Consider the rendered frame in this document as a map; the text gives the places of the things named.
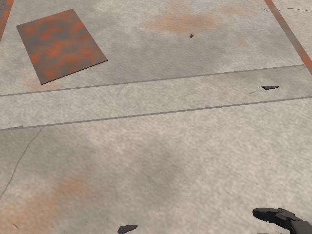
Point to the right robot hand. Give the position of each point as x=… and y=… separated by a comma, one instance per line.
x=284, y=219

